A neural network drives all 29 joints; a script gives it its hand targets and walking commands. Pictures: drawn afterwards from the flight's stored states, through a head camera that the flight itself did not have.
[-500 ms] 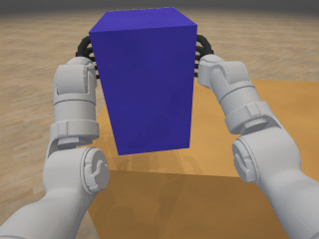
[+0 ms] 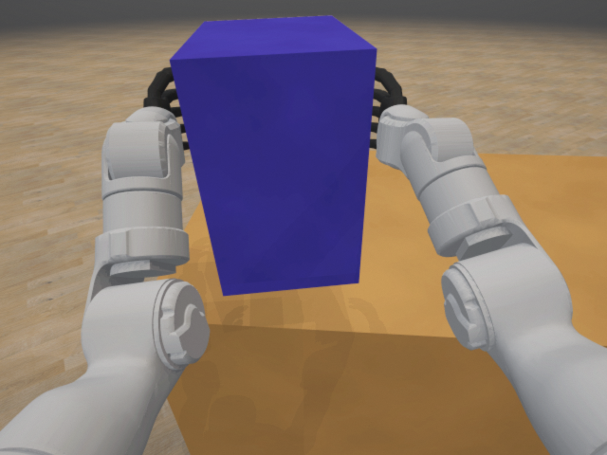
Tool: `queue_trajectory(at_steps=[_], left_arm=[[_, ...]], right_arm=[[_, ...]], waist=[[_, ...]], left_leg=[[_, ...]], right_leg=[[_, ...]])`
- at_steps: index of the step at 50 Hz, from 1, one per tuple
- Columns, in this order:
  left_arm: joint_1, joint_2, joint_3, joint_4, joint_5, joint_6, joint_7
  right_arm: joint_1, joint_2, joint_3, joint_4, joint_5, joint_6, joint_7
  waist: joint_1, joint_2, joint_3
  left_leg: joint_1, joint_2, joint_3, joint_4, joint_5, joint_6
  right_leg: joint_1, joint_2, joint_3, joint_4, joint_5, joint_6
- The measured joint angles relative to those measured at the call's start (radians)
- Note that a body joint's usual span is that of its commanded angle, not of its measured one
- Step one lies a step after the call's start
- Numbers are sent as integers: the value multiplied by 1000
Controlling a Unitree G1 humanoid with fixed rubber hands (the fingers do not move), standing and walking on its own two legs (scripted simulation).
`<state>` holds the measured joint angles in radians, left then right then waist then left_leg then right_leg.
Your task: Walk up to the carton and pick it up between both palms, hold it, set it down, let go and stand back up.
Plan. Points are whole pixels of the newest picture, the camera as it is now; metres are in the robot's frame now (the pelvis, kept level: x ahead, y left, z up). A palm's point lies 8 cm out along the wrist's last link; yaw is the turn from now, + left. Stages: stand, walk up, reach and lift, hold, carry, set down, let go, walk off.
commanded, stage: hold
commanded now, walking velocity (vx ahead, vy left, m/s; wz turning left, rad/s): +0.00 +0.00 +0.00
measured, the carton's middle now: (279, 149) +0.42 +0.00 +0.27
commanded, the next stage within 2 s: none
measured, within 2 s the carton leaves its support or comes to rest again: neither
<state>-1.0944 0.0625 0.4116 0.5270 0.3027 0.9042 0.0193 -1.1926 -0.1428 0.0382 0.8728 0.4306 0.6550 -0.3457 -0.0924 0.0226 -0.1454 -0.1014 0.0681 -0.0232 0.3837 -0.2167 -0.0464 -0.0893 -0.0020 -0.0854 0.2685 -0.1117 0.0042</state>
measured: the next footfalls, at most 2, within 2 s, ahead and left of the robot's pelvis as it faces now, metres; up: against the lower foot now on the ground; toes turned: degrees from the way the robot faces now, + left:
none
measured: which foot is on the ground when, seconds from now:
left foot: down 0.00-1.00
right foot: down 0.00-1.00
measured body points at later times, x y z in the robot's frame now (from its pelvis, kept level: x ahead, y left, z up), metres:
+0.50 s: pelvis +0.00 +0.00 +0.00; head -0.08 +0.01 +0.44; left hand +0.40 +0.14 +0.32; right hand +0.39 -0.14 +0.31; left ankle +0.00 +0.14 -0.75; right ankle +0.03 -0.12 -0.75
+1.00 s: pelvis +0.00 +0.00 +0.00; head -0.08 +0.01 +0.44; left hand +0.40 +0.14 +0.32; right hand +0.39 -0.13 +0.31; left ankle +0.00 +0.14 -0.75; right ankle +0.03 -0.12 -0.75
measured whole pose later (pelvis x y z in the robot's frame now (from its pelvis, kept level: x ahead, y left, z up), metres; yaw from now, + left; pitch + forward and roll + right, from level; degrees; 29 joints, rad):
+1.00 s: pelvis +0.00 +0.00 +0.00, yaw +0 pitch -4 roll -2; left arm -1.09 0.06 0.41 0.52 0.30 0.91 0.02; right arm -1.19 -0.14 0.04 0.88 0.43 0.66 -0.34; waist -0.10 0.02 -0.15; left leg -0.10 0.06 -0.02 0.39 -0.22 -0.04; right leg -0.09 0.00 -0.08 0.27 -0.11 0.01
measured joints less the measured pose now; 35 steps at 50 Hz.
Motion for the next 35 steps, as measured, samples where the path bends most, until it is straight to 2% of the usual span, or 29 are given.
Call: queue_trajectory(at_steps=[19,35], left_arm=[[-23,10,4,41,5,-10,-2],[7,1,-1,-10,-1,-1,-1]], right_arm=[[-17,3,-5,34,-10,-3,7],[10,2,9,-10,3,3,-2]], waist=[[-5,-2,-1],[-2,-1,1]], left_leg=[[-4,-2,-5,-5,6,0],[-2,0,-2,-1,0,1]], right_leg=[[-5,-2,-4,0,0,0],[0,1,0,-3,0,1]])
